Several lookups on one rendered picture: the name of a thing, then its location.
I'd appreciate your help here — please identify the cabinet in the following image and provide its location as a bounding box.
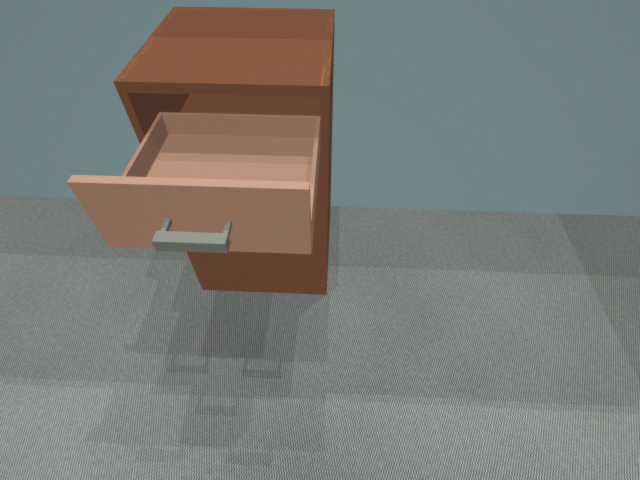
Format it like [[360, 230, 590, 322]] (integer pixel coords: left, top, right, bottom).
[[113, 7, 335, 295]]

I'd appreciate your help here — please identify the handle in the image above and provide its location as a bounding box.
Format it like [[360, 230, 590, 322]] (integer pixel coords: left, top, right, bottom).
[[151, 218, 232, 253]]

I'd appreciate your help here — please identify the drawer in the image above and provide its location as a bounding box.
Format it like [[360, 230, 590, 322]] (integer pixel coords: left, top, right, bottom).
[[67, 112, 321, 254]]

